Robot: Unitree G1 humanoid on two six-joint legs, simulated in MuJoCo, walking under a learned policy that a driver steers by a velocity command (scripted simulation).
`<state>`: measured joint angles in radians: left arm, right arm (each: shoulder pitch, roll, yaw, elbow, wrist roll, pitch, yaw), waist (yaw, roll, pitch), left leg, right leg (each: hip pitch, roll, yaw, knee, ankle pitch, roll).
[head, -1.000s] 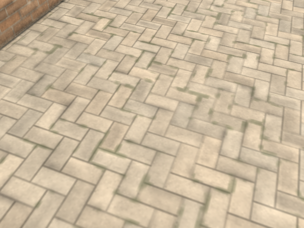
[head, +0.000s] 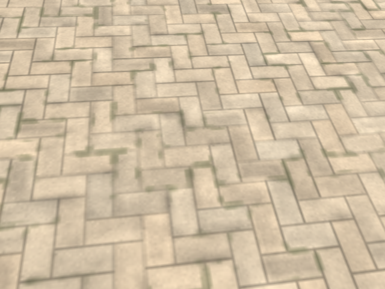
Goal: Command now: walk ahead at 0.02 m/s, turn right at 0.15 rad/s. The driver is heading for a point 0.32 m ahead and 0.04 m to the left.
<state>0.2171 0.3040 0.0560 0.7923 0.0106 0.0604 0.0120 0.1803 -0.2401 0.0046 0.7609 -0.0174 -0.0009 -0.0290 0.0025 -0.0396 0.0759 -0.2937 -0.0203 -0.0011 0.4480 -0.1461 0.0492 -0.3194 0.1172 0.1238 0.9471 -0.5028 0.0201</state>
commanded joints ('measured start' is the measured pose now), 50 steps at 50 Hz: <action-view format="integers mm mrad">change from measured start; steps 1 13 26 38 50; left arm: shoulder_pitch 99 129 255 213 12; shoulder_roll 44 116 99 -48 -31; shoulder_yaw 2 4 0 -27 -49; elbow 6 118 231 238 267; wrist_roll -4 12 8 13 -4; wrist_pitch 11 -89 -128 -66 -73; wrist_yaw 0 8 3 -4 18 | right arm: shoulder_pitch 1 -63 -77 55 207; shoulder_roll -130 -146 -85 -76 -12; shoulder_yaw -28 -69 -56 -31 -6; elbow -24 -22 -16 122 250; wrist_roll -2 -3 -6 -2 5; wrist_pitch -10 -10 -38 -72 -11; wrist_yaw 1 46 50 19 1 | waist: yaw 17 24 10 61 -32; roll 197 -65 -80 137 -58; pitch -129 110 14 -109 13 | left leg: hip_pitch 107 -417 -16 77 107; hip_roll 193 36 -11 231 74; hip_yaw -191 -41 101 -33 -40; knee -150 372 75 -158 -132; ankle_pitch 240 -168 -32 711 -80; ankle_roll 132 -14 1 162 7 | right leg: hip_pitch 63 276 259 40 77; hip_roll -27 -401 -307 -135 -254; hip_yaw -50 352 26 -115 29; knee -153 -917 -629 -66 -621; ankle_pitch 5 -153 842 159 392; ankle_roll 18 -255 -164 -34 -94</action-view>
